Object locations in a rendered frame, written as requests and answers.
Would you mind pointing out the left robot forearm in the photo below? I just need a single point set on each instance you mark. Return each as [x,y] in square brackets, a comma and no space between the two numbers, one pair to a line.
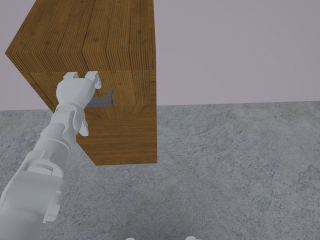
[51,151]

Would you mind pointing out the robot left hand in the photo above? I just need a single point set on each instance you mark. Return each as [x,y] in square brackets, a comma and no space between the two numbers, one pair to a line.
[78,91]

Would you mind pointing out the drawer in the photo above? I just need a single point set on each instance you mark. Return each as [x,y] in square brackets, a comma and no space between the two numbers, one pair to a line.
[128,86]

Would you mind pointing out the handle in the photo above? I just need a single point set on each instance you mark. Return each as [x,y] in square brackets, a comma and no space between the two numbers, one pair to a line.
[102,101]

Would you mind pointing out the cabinet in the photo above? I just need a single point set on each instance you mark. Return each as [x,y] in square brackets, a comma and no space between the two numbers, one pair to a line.
[96,35]

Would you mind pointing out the left robot upper arm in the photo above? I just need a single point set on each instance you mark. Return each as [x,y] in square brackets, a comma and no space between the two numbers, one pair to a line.
[33,199]

